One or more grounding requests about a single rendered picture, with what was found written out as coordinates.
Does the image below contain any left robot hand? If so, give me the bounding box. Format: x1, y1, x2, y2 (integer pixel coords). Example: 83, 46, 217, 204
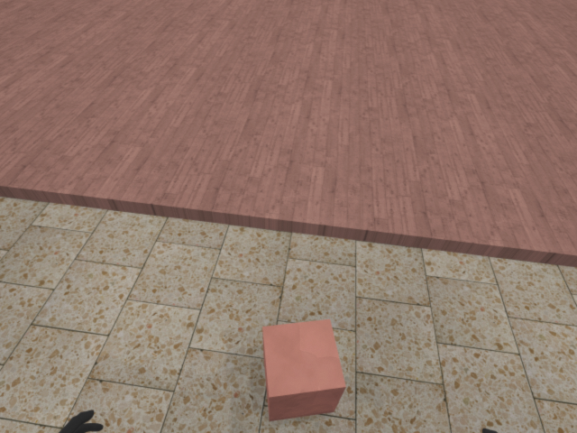
59, 410, 104, 433

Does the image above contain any carton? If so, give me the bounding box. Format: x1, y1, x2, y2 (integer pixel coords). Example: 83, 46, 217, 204
262, 319, 346, 421

